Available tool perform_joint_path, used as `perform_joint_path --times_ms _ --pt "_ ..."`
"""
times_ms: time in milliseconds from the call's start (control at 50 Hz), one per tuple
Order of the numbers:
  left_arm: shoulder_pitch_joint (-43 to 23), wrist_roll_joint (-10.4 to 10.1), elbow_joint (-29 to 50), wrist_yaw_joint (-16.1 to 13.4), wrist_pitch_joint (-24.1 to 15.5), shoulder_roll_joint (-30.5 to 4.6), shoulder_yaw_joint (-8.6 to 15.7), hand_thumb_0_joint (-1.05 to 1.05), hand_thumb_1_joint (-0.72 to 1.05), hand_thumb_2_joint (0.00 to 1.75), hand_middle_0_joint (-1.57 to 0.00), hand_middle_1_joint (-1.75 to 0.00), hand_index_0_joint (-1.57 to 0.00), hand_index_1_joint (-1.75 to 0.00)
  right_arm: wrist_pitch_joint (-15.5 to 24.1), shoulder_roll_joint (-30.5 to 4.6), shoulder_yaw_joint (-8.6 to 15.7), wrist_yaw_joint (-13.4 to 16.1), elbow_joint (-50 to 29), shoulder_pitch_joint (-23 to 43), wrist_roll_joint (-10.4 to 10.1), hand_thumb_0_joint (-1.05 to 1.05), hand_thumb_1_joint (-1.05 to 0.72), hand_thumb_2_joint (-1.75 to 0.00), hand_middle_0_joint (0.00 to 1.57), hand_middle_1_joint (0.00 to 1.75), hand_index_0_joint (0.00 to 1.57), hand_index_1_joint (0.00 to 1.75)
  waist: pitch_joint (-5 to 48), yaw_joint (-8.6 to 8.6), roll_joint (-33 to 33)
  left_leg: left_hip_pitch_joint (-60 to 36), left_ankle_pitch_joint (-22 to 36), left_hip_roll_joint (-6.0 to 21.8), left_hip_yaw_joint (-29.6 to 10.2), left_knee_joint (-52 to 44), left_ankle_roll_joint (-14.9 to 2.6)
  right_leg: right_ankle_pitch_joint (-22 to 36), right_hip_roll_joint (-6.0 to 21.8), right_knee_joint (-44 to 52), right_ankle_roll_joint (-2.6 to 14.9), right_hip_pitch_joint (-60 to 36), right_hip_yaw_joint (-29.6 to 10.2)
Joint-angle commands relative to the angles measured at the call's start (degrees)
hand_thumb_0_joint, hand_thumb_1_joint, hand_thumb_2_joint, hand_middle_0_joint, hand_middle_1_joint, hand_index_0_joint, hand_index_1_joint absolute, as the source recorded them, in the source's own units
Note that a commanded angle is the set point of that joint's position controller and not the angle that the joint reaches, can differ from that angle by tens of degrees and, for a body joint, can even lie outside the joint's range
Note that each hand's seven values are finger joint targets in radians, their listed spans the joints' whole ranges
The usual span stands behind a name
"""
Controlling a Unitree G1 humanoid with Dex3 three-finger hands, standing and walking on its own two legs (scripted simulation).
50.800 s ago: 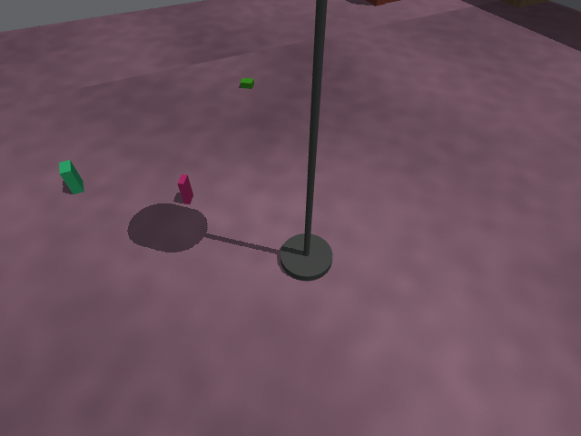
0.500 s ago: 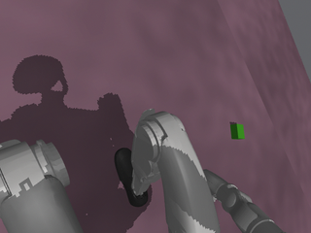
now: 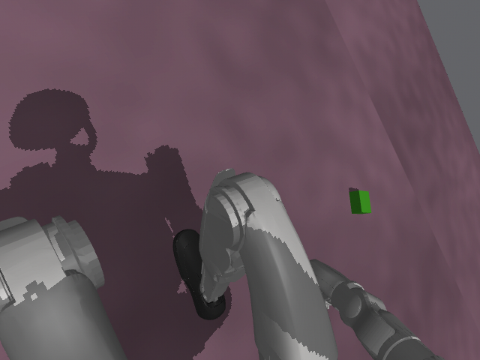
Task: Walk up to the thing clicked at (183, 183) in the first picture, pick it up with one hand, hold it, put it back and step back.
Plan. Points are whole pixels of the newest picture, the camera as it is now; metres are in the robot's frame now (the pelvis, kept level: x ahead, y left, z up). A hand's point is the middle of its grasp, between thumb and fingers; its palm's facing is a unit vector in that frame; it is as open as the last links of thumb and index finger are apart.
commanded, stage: withdraw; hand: left
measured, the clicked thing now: out of the picture +0.45 +0.33 -0.22
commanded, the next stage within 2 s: rise in 0.44 s
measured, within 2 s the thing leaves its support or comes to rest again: neither
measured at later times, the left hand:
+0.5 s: hand out of the picture +0.44 +0.41 -0.09, palm faces +0.54 -0.84 -0.07, open 16.1 cm
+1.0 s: hand out of the picture +0.31 +0.43 +0.02, palm faces +0.38 -0.78 -0.50, open 17.3 cm
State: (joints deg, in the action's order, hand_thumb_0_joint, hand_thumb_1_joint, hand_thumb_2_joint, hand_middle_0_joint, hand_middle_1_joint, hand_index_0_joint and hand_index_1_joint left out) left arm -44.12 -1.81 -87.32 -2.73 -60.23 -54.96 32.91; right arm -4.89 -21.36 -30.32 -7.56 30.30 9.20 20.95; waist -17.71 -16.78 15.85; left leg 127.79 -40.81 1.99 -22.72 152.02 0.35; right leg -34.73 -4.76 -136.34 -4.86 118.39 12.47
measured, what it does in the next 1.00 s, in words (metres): rises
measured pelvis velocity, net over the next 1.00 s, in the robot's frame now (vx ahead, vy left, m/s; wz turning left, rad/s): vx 0.01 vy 0.00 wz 0.16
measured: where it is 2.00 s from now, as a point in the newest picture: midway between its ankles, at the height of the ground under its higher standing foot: (147, 326)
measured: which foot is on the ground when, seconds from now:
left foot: down 0.00-1.00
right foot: down 0.00-1.00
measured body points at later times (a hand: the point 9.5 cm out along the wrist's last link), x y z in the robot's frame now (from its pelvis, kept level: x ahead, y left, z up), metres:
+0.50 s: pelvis +0.00 +0.00 +0.01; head +0.22 +0.19 +0.36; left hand +0.40 +0.45 -0.09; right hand +0.16 -0.25 -0.03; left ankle +0.08 +0.12 -0.25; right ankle +0.15 -0.13 -0.25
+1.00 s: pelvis +0.01 +0.00 +0.09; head +0.19 +0.10 +0.49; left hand +0.29 +0.47 +0.05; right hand +0.20 -0.24 -0.02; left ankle +0.08 +0.12 -0.25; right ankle +0.15 -0.13 -0.25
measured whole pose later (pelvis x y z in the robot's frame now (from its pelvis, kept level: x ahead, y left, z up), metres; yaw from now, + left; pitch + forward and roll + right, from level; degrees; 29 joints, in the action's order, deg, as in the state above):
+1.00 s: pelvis +0.01 +0.00 +0.09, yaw +9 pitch +31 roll -9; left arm -21.7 4.9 -42.5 1.7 -12.4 -39.4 25.0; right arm -10.5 -16.3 -3.1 -4.0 33.4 -5.3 0.9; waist 6.4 -4.1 -0.1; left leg 123.8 -38.4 3.1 -6.9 129.8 -1.8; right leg -37.3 0.3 -123.6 -2.3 118.2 2.4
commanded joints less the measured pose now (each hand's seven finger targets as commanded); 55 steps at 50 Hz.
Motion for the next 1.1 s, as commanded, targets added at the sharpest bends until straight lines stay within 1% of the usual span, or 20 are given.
perform_joint_path --times_ms 0,100,180,260,320,400,440,480,540,560,600,640,680,740,800,880,900,1000,1040,1080 --pt "-12.51 0.15 7.45 0.08 -4.05 -10.02 -0.15 0.00 -0.11 0.27 -0.41 -0.34 -0.43 -0.31 -0.89 -20.83 6.70 1.27 -0.49 -2.33 0.14 0.00 -0.90 -0.89 0.20 0.30 0.20 0.30 30.46 -6.88 -33.40 -23.04 7.12 3.72 4.83 -19.98 1.24 8.91 -1.42 8.06 4.60 -14.01 8.46" --pt "-12.94 -0.12 8.49 -0.17 -4.59 -10.68 0.51 0.00 -0.20 0.24 -0.27 -0.26 -0.28 -0.24 -1.02 -20.79 6.55 1.34 -0.39 -2.39 0.36 0.00 -0.89 -0.89 0.20 0.30 0.20 0.30 31.39 -7.03 -34.01 -23.51 8.32 3.71 5.40 -19.18 1.19 9.88 -1.54 8.36 4.54 -15.22 8.14" --pt "-14.01 -0.55 12.15 -0.50 -5.06 -13.97 2.91 0.00 -0.24 0.18 -0.17 -0.17 -0.18 -0.15 -1.00 -21.01 6.77 1.37 -0.76 -2.48 0.18 0.00 -0.89 -0.90 0.20 0.30 0.20 0.30 32.86 -5.41 -35.98 -24.68 8.69 3.91 5.56 -19.80 1.39 9.86 -1.42 8.14 4.70 -15.61 7.67" --pt "-14.80 1.44 18.54 0.44 -3.34 -19.35 5.05 0.00 -0.28 0.15 -0.13 -0.14 -0.15 -0.12 -1.92 -21.39 7.95 1.67 -0.18 -3.85 -0.05 0.00 -0.90 -0.90 0.20 0.30 0.20 0.30 36.40 -3.92 -42.75 -30.26 12.06 4.28 5.71 -21.57 2.45 10.93 -0.95 7.13 5.13 -14.74 7.25" --pt "-12.78 1.36 24.63 2.35 -0.04 -21.15 6.85 0.00 -0.35 0.12 -0.09 -0.11 -0.11 -0.09 -2.71 -20.99 9.48 2.05 0.32 -5.64 -1.04 0.00 -0.90 -0.90 0.20 0.30 0.20 0.30 39.99 -1.28 -45.70 -32.61 14.19 4.20 6.63 -22.83 2.70 11.60 -0.70 7.66 5.41 -14.86 5.99" --pt "-7.13 -1.30 24.95 6.71 6.35 -15.81 6.10 0.00 -0.43 0.08 -0.09 -0.11 -0.11 -0.09 -3.13 -19.69 11.64 2.36 0.08 -7.83 -3.47 0.00 -0.91 -0.90 0.20 0.30 0.20 0.30 40.97 0.18 -42.80 -27.88 13.01 3.48 8.26 -24.01 1.80 11.11 -0.54 8.72 5.61 -15.16 4.95" --pt "-5.77 -2.81 23.84 9.38 9.60 -9.88 2.81 0.00 -0.44 0.08 -0.07 -0.11 -0.09 -0.08 -3.01 -18.85 12.77 2.56 0.65 -8.37 -4.97 0.00 -0.90 -0.90 0.20 0.30 0.20 0.30 38.14 -0.19 -38.81 -24.51 10.13 3.24 8.54 -24.13 1.16 9.01 -0.44 9.37 5.66 -11.82 4.84" --pt "-1.29 -4.08 17.59 11.98 12.96 -2.04 -2.06 0.00 -0.45 0.10 -0.05 -0.13 -0.09 -0.09 -2.55 -18.62 13.42 2.83 -0.05 -8.76 -6.40 0.00 -0.89 -0.89 0.20 0.30 0.20 0.30 35.10 -2.34 -31.69 -20.39 6.85 2.89 8.32 -23.98 0.11 7.56 -0.32 11.23 5.26 -11.44 5.14" --pt "-7.58 -4.81 25.78 13.82 13.71 -7.17 -0.12 0.00 -0.40 0.03 -0.02 -0.03 -0.03 0.00 -1.75 -18.09 15.21 3.25 0.59 -9.65 -7.93 0.00 -0.80 -0.86 0.20 0.30 0.20 0.30 37.69 -0.26 -29.24 -18.40 4.21 2.45 8.87 -23.46 -0.81 5.64 -0.16 11.72 5.26 -11.09 4.08" --pt "-9.09 3.58 28.65 10.41 17.20 -19.74 4.74 0.00 -0.45 0.06 -0.05 -0.08 -0.06 -0.07 -2.41 -16.15 18.48 3.07 1.77 -11.78 -9.77 0.00 -0.87 -0.90 0.20 0.30 0.20 0.30 45.73 4.95 -36.32 -25.22 7.13 2.09 11.09 -26.34 -0.31 5.84 0.55 11.83 5.91 -10.65 2.43" --pt "-9.05 3.31 27.77 9.75 21.29 -9.31 -0.53 0.00 -0.47 0.07 -0.06 -0.10 -0.06 -0.08 -2.88 -15.84 20.38 2.69 1.57 -13.43 -11.16 0.00 -0.88 -0.90 0.20 0.30 0.20 0.30 46.64 2.64 -38.55 -28.83 6.40 2.63 10.09 -28.89 0.32 4.79 0.70 11.54 6.33 -6.34 2.59" --pt "-10.65 4.75 32.57 8.48 23.58 -11.13 0.91 0.00 -0.50 0.08 -0.07 -0.10 -0.07 -0.09 -3.36 -15.86 22.04 2.60 1.93 -15.07 -12.06 0.00 -0.89 -0.91 0.20 0.30 0.20 0.30 48.01 3.88 -41.13 -31.48 5.60 2.54 10.08 -31.43 0.80 4.31 1.33 11.63 6.43 -5.70 2.05" --pt "-12.20 6.34 42.11 6.98 26.25 -18.96 3.88 0.00 -0.52 0.08 -0.08 -0.11 -0.08 -0.10 -3.77 -14.65 23.28 2.89 0.86 -15.59 -13.38 0.00 -0.94 -0.92 0.20 0.30 0.20 0.30 52.69 7.87 -45.28 -33.32 3.70 2.50 11.36 -33.89 0.86 2.51 1.58 12.10 6.85 -6.01 0.41" --pt "-7.62 7.42 43.96 6.00 31.29 -13.59 1.36 0.00 -0.47 0.10 -0.06 -0.07 -0.06 -0.07 -4.60 -13.11 25.86 3.04 1.22 -17.10 -14.68 0.00 -0.90 -0.90 0.20 0.30 0.20 0.30 53.38 8.54 -47.23 -35.07 3.58 2.07 13.39 -36.21 0.98 2.29 1.89 13.17 7.23 -5.04 -1.37" --pt "1.82 7.53 44.62 4.98 36.50 -8.80 0.70 0.00 -0.53 0.07 -0.05 -0.06 -0.05 -0.06 -4.82 -11.76 28.24 3.75 0.42 -17.73 -16.67 0.00 -0.90 -0.90 0.20 0.30 0.20 0.30 54.20 11.46 -44.35 -35.49 5.80 1.50 14.36 -38.68 0.83 2.90 2.32 15.75 7.48 -4.76 -2.55" --pt "10.93 6.62 51.18 4.65 43.03 2.55 -5.05 0.00 -0.51 0.08 -0.05 -0.06 -0.05 -0.06 -4.88 -9.49 31.94 4.45 -0.66 -19.08 -19.31 0.00 -0.90 -0.90 0.20 0.30 0.20 0.30 56.42 12.22 -36.56 -36.21 5.23 0.86 15.19 -42.55 -0.10 1.87 2.69 20.98 7.52 -5.96 -4.17" --pt "14.62 6.32 51.31 4.73 44.92 6.51 -7.69 0.00 -0.52 0.08 -0.05 -0.06 -0.05 -0.06 -4.67 -9.19 32.49 4.58 -1.92 -18.83 -19.98 0.00 -0.90 -0.90 0.20 0.30 0.20 0.30 55.58 11.34 -33.71 -35.39 4.48 0.66 14.98 -43.97 -0.45 1.32 2.85 22.78 7.40 -7.15 -4.26" --pt "18.54 5.44 66.68 2.43 50.77 4.10 -6.73 0.00 -0.49 0.09 -0.06 -0.06 -0.05 -0.06 -4.38 -7.92 34.38 6.35 -3.77 -19.72 -22.13 0.00 -0.90 -0.90 0.20 0.30 0.20 0.30 60.16 13.23 -24.57 -39.09 3.01 0.40 15.59 -49.49 -1.79 0.37 3.15 31.73 6.66 -18.17 -6.47" --pt "25.51 5.14 67.30 1.59 53.19 8.02 -8.81 0.00 -0.48 0.10 -0.06 -0.06 -0.06 -0.06 -3.77 -6.81 34.52 7.29 -5.82 -18.71 -22.77 0.00 -0.90 -0.90 0.20 0.30 0.20 0.30 60.41 13.46 -22.71 -41.43 1.76 0.23 16.21 -53.03 -1.99 -0.62 3.29 35.66 6.49 -22.70 -7.22" --pt "24.64 5.07 72.32 0.37 54.48 7.48 -8.65 0.00 -0.46 0.10 -0.06 -0.07 -0.06 -0.07 -2.61 -5.91 34.44 8.49 -5.88 -18.56 -22.97 0.00 -0.89 -0.90 0.20 0.30 0.20 0.30 59.57 13.87 -24.00 -44.22 0.12 0.30 16.47 -56.63 -1.85 -1.80 3.52 38.90 6.44 -25.65 -8.02"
